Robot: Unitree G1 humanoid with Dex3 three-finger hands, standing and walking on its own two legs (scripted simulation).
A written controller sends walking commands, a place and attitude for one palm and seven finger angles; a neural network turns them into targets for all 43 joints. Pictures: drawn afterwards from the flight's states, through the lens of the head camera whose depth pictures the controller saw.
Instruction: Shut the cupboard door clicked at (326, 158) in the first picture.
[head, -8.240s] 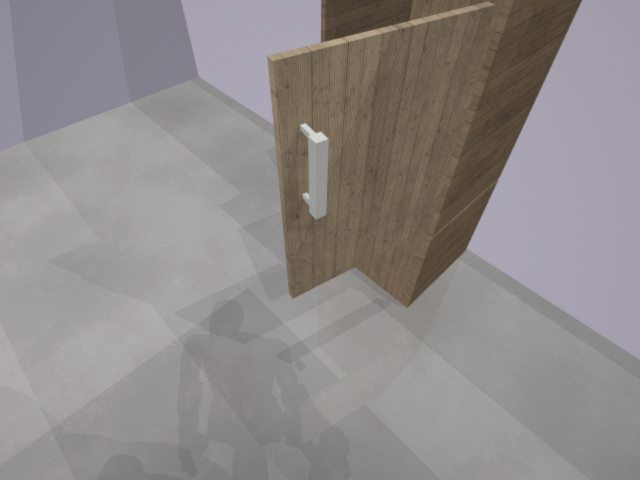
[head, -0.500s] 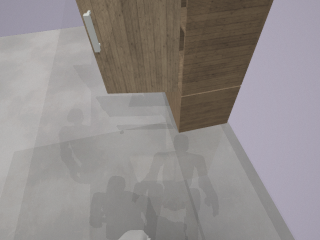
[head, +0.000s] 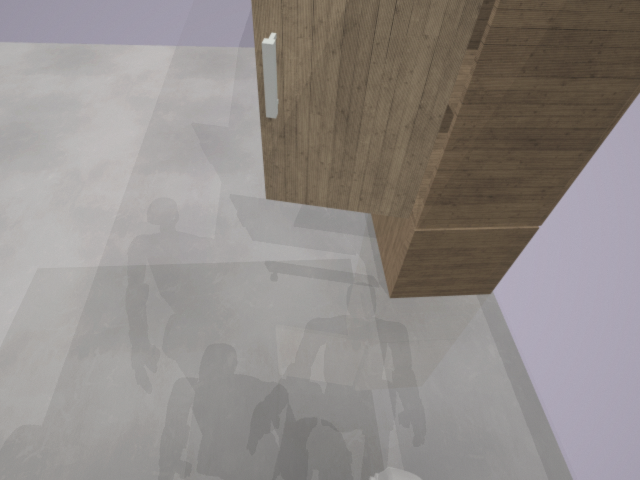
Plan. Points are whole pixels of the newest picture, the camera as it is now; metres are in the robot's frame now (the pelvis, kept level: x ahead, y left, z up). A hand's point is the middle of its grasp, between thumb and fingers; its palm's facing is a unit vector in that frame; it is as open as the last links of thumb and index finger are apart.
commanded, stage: take the last steps up to it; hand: left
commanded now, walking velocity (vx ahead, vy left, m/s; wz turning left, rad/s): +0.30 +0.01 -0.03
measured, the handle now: (272, 76) +0.86 +0.18 +0.05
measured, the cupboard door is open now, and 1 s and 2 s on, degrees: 78 78 78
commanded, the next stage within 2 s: come to a stop and stand still in 0.82 s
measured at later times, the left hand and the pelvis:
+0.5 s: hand (227, 415) +0.23 +0.16 -0.16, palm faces +0.06 -0.98 -0.21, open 7.1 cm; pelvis +0.18 -0.03 +0.00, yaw +1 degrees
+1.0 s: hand (211, 324) +0.38 +0.22 -0.18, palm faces +0.04 -0.98 -0.18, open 7.3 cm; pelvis +0.35 +0.05 +0.00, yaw -1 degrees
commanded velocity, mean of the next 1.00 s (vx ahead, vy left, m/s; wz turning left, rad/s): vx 0.20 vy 0.01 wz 0.00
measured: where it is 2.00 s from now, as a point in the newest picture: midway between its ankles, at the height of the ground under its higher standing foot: (313, 437)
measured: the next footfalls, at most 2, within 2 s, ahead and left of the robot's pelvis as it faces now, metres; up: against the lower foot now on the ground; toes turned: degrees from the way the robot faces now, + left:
right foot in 0.24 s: +0.21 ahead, -0.12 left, +0.00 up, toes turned -8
left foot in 0.70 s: +0.42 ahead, +0.11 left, +0.00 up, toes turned +1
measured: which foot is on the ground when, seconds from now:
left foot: down 0.00-0.26, up 0.28-0.68, down 0.70-1.00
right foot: up 0.00-0.22, down 0.24-0.72, up 0.74-1.00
